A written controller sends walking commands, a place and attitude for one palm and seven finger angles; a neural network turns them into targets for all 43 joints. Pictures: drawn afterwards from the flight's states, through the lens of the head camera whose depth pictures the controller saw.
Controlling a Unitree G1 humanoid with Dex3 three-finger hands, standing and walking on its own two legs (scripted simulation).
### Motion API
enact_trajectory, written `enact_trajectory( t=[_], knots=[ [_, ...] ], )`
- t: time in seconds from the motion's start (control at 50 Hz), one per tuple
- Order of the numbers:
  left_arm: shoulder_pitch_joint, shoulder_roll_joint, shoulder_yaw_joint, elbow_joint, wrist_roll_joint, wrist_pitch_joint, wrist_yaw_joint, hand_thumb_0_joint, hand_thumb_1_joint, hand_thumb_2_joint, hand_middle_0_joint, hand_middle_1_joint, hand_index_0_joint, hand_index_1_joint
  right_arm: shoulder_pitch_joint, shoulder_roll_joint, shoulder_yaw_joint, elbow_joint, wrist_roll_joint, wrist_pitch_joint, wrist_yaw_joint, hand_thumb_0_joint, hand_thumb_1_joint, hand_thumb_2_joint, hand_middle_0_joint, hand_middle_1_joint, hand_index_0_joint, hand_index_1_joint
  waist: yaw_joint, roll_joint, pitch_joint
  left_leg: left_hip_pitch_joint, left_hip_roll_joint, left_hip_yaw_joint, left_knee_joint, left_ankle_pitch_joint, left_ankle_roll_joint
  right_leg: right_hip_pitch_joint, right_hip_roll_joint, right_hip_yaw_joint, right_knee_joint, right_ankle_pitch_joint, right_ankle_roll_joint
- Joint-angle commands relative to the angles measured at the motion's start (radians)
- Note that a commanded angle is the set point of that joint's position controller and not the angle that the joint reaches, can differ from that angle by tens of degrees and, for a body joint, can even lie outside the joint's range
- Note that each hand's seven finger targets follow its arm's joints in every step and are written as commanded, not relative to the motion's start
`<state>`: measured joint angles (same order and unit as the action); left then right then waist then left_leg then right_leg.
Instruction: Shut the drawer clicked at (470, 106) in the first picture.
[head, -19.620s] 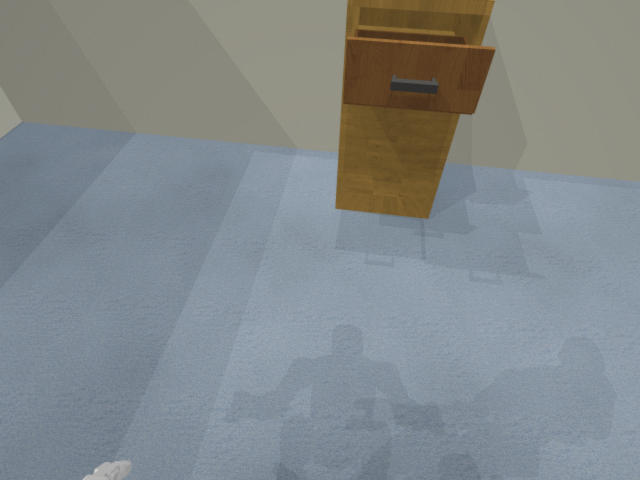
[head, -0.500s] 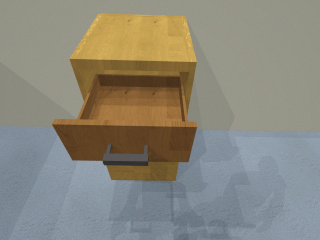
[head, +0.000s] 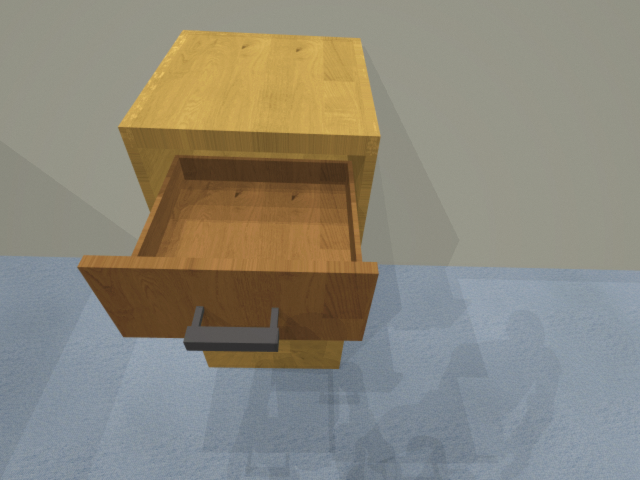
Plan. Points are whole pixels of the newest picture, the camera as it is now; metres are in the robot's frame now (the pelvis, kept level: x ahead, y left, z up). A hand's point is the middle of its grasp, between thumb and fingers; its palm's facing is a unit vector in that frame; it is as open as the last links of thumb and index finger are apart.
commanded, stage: look again from close up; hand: left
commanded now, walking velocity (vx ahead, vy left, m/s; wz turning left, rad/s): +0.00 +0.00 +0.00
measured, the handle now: (235, 326) +0.32 +0.14 -0.01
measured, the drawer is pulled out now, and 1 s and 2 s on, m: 0.26 0.26 0.26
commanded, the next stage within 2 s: raise the hand and make a fist in 0.22 s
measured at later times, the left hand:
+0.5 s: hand (188, 435) +0.18 +0.18 -0.04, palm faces +0.23 -0.95 -0.20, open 7.0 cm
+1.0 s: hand (226, 455) +0.15 +0.12 +0.00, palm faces +0.07 -1.00 -0.04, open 4.7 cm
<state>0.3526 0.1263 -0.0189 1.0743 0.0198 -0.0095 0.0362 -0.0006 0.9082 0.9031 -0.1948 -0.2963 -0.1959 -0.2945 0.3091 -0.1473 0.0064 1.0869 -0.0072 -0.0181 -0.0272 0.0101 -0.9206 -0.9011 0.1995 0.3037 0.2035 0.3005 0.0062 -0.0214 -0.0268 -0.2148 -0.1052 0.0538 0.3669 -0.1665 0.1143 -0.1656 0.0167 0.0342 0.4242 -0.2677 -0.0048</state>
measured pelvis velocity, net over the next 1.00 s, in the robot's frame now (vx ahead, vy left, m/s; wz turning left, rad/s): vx -0.02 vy -0.06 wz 0.05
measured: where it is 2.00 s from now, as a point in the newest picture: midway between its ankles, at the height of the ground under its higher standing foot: outside the picture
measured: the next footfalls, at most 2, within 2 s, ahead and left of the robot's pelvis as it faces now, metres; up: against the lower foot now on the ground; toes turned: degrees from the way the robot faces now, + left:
none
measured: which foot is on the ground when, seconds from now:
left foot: down 0.00-1.00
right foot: down 0.00-1.00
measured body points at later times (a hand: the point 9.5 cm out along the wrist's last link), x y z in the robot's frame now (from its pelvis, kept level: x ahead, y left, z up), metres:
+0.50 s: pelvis +0.01 -0.02 -0.01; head +0.00 -0.03 +0.44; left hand +0.17 +0.22 -0.02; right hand +0.10 -0.26 -0.14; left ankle +0.02 +0.04 -0.74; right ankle -0.01 -0.11 -0.74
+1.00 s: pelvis -0.02 -0.06 -0.07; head +0.01 -0.07 +0.37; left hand +0.15 +0.17 +0.01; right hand +0.21 -0.25 -0.14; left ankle +0.02 +0.04 -0.74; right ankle -0.01 -0.11 -0.74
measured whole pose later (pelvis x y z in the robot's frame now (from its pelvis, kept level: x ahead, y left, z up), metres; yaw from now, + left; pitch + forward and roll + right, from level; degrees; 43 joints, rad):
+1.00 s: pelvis -0.02 -0.06 -0.07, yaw +3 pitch +11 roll -1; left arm 0.55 0.19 0.09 -0.16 -0.26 -0.42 -0.23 0.01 0.90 0.90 -0.70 -0.85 -0.69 -0.84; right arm 0.18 -0.19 0.05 0.51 0.04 -0.18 -0.03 0.01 -0.90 -0.90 0.20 0.30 0.21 0.30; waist 0.04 0.04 -0.16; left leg -0.80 -0.03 -0.03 1.06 -0.45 0.03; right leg -0.71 0.07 -0.15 1.02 -0.52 -0.10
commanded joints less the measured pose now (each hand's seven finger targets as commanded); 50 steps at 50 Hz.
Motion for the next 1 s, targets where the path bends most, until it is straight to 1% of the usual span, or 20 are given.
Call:
enact_trajectory(
  t=[0.0, 0.1, 0.28, 0.3, 0.32, 0.34, 0.36, 0.38, 0.4, 0.42, 0.44, 0.52, 0.54, 0.58, 0.64, 0.68, 0.76, 0.84, 0.94, 0.98],
  knots=[
    [0.072, 0.089, 0.016, -0.018, -0.005, -0.011, 0.011, 0.000, 0.900, 0.900, -0.200, -0.300, -0.200, -0.300, 0.048, -0.101, -0.014, -0.032, 0.001, -0.023, -0.005, 0.000, -0.900, -0.900, 0.200, 0.300, 0.200, 0.300, -0.004, 0.010, 0.064, 0.048, 0.205, -0.206, -0.085, 0.030, -0.046, -0.069, -0.094, 0.088, -0.065, 0.109, -0.046],
    [0.056, 0.095, 0.014, -0.017, -0.009, -0.013, 0.014, 0.000, 0.900, 0.900, -0.200, -0.300, -0.200, -0.300, 0.049, -0.097, -0.010, -0.021, 0.003, -0.026, -0.008, 0.000, -0.900, -0.900, 0.200, 0.300, 0.200, 0.300, -0.006, 0.009, 0.063, 0.078, 0.201, -0.178, -0.042, 0.167, -0.048, -0.055, -0.102, 0.096, -0.068, 0.174, -0.045],
    [0.041, 0.103, 0.015, -0.016, -0.011, -0.009, 0.014, 0.000, 0.900, 0.900, -0.200, -0.300, -0.200, -0.300, 0.045, -0.102, -0.007, -0.006, 0.003, -0.025, -0.011, 0.000, -0.900, -0.900, 0.200, 0.300, 0.200, 0.300, -0.005, 0.015, 0.073, 0.091, 0.205, -0.177, -0.044, 0.181, -0.049, -0.042, -0.100, 0.093, -0.075, 0.168, -0.043],
    [0.061, 0.125, 0.012, 0.001, 0.012, -0.037, 0.045, 0.000, 0.900, 0.900, -0.200, -0.300, -0.200, -0.300, -0.018, -0.143, -0.001, -0.076, 0.007, -0.024, -0.002, 0.000, -0.900, -0.900, 0.200, 0.300, 0.200, 0.300, 0.002, 0.021, 0.153, -0.015, 0.213, -0.162, 0.106, 0.278, -0.078, -0.081, -0.115, 0.073, -0.071, 0.217, -0.019],
    [-0.600, 0.363, 0.173, -1.564, -0.189, -0.209, 0.046, 0.000, 0.900, 0.900, -0.220, -0.322, -0.220, -0.322, 0.000, -0.310, -0.057, -0.458, 0.059, -0.151, -0.028, 0.000, -0.900, -0.900, 0.200, 0.300, 0.200, 0.300, -0.120, 0.191, -0.368, 0.339, 0.116, -0.147, 0.045, 0.323, -0.119, -0.100, -0.011, -0.031, 0.032, 0.251, -0.026],
    [-0.220, 0.279, 0.130, -1.372, -0.122, -0.161, 0.073, 0.000, 0.900, 0.900, -0.240, -0.343, -0.240, -0.343, -0.092, -0.211, 0.001, -0.391, 0.040, -0.255, -0.055, 0.000, -0.900, -0.900, 0.200, 0.300, 0.200, 0.300, -0.018, 0.351, -0.355, 0.400, 0.189, -0.162, -0.001, 0.405, -0.157, -0.134, 0.001, -0.051, 0.145, 0.048, -0.046],
    [-0.138, 0.236, 0.074, -1.264, -0.122, -0.121, 0.121, 0.000, 0.900, 0.900, -0.260, -0.365, -0.260, -0.365, -0.078, -0.220, -0.013, -0.319, 0.034, -0.295, -0.054, 0.000, -0.900, -0.900, 0.200, 0.300, 0.200, 0.300, -0.040, 0.308, -0.306, 0.308, 0.185, -0.193, -0.035, 0.302, -0.195, -0.201, 0.005, -0.066, 0.187, -0.072, -0.029],
    [0.143, -0.026, -0.075, -1.010, -0.132, -0.034, 0.113, 0.000, 0.900, 0.900, -0.280, -0.387, -0.280, -0.387, -0.054, -0.167, -0.011, -0.300, 0.040, -0.293, -0.036, 0.000, -0.900, -0.900, 0.200, 0.300, 0.200, 0.300, -0.052, 0.195, -0.110, 0.197, 0.187, -0.200, -0.051, 0.190, -0.178, -0.291, -0.003, -0.075, 0.210, -0.115, -0.022],
    [0.007, -0.028, -0.085, -1.211, -0.184, -0.059, 0.097, 0.000, 0.900, 0.900, -0.300, -0.408, -0.300, -0.408, -0.058, -0.213, -0.019, -0.387, 0.043, -0.296, -0.024, 0.000, -0.900, -0.900, 0.200, 0.300, 0.200, 0.300, -0.053, 0.144, -0.033, 0.086, 0.175, -0.209, -0.028, 0.067, -0.155, -0.274, -0.014, -0.092, 0.195, -0.105, -0.021],
    [-0.015, 0.024, -0.047, -1.215, -0.173, -0.102, 0.083, 0.000, 0.900, 0.900, -0.320, -0.430, -0.320, -0.430, -0.093, -0.234, -0.030, -0.414, 0.037, -0.308, -0.021, 0.000, -0.900, -0.900, 0.200, 0.300, 0.200, 0.300, -0.070, 0.069, 0.023, 0.015, 0.163, -0.212, 0.028, -0.063, -0.140, -0.311, -0.008, -0.104, 0.160, -0.108, -0.024],
    [0.005, 0.008, -0.050, -1.176, -0.167, -0.153, 0.062, 0.000, 0.900, 0.900, -0.340, -0.452, -0.340, -0.452, -0.107, -0.238, -0.036, -0.444, 0.025, -0.316, -0.018, 0.000, -0.900, -0.900, 0.200, 0.300, 0.200, 0.300, -0.074, -0.021, 0.060, -0.072, 0.141, -0.202, 0.088, -0.127, -0.126, -0.333, -0.005, -0.118, 0.132, -0.104, -0.026],
    [0.415, -0.065, -0.003, -0.983, -0.240, -0.373, -0.106, 0.000, 0.900, 0.900, -0.420, -0.538, -0.420, -0.538, -0.190, -0.228, -0.069, -0.552, 0.015, -0.290, 0.013, 0.000, -0.900, -0.900, 0.200, 0.300, 0.200, 0.300, 0.019, -0.386, -0.031, -0.342, 0.103, -0.120, 0.346, -0.076, -0.108, -0.418, 0.006, -0.122, 0.239, -0.071, -0.020],
    [0.471, -0.042, 0.035, -0.991, -0.262, -0.442, -0.167, 0.000, 0.900, 0.900, -0.440, -0.560, -0.440, -0.560, -0.207, -0.227, -0.079, -0.575, 0.015, -0.286, 0.024, 0.000, -0.900, -0.900, 0.200, 0.300, 0.200, 0.300, 0.038, -0.407, -0.068, -0.403, 0.092, -0.098, 0.391, -0.072, -0.113, -0.409, -0.005, -0.097, 0.281, 0.013, -0.009],
    [0.453, -0.029, 0.025, -1.034, -0.264, -0.547, -0.247, 0.000, 0.900, 0.900, -0.480, -0.603, -0.480, -0.603, -0.210, -0.224, -0.085, -0.616, 0.022, -0.284, 0.050, 0.000, -0.900, -0.900, 0.200, 0.300, 0.200, 0.300, 0.041, -0.217, -0.141, -0.446, 0.080, -0.074, 0.460, -0.039, -0.117, -0.406, -0.021, -0.062, 0.379, 0.159, -0.014],
    [0.295, 0.147, 0.083, -1.325, -0.204, -0.668, -0.288, 0.000, 0.900, 0.900, -0.540, -0.668, -0.540, -0.668, -0.214, -0.205, -0.093, -0.681, 0.009, -0.283, 0.067, 0.000, -0.900, -0.900, 0.200, 0.300, 0.200, 0.300, 0.033, 0.211, -0.303, -0.361, 0.092, -0.066, 0.546, 0.066, -0.102, -0.494, -0.009, -0.039, 0.484, 0.116, -0.047],
    [0.249, 0.214, 0.140, -1.457, -0.206, -0.646, -0.257, 0.000, 0.900, 0.900, -0.580, -0.712, -0.580, -0.712, -0.204, -0.205, -0.088, -0.704, 0.007, -0.262, 0.059, 0.000, -0.900, -0.900, 0.200, 0.300, 0.200, 0.300, 0.015, 0.286, -0.315, -0.352, 0.102, -0.083, 0.552, 0.021, -0.093, -0.531, -0.004, -0.031, 0.478, 0.025, -0.054],
    [0.179, 0.179, 0.199, -1.534, -0.280, -0.604, -0.170, 0.000, 0.900, 0.900, -0.660, -0.798, -0.660, -0.798, -0.185, -0.186, -0.069, -0.721, 0.022, -0.225, 0.008, 0.000, -0.900, -0.900, 0.200, 0.300, 0.200, 0.300, -0.031, 0.097, -0.245, -0.454, 0.097, -0.105, 0.582, -0.125, -0.072, -0.528, 0.002, 0.018, 0.403, -0.078, -0.031],
    [0.146, 0.130, 0.135, -1.466, -0.298, -0.573, -0.190, 0.000, 0.900, 0.900, -0.740, -0.885, -0.740, -0.885, -0.183, -0.193, -0.048, -0.722, 0.033, -0.228, -0.013, 0.000, -0.900, -0.900, 0.200, 0.300, 0.200, 0.300, -0.060, 0.011, -0.196, -0.539, 0.100, -0.110, 0.619, -0.204, -0.069, -0.529, -0.022, 0.077, 0.343, -0.171, 0.001],
    [0.253, 0.163, 0.099, -1.403, -0.285, -0.414, -0.310, 0.000, 0.900, 0.900, -0.840, -0.993, -0.840, -0.993, -0.172, -0.199, -0.031, -0.757, 0.063, -0.216, -0.027, 0.000, -0.900, -0.900, 0.200, 0.300, 0.200, 0.300, -0.031, -0.007, -0.239, -0.518, 0.092, -0.110, 0.590, -0.168, -0.063, -0.377, -0.073, 0.155, 0.277, -0.047, 0.067],
    [0.293, 0.204, 0.172, -1.394, -0.293, -0.351, -0.310, 0.000, 0.900, 0.900, -0.880, -1.037, -0.880, -1.037, -0.184, -0.192, -0.028, -0.754, 0.066, -0.200, -0.037, 0.000, -0.900, -0.900, 0.200, 0.300, 0.200, 0.300, -0.005, -0.043, -0.252, -0.512, 0.092, -0.114, 0.570, -0.146, -0.064, -0.313, -0.088, 0.162, 0.268, 0.010, 0.083]
  ],
)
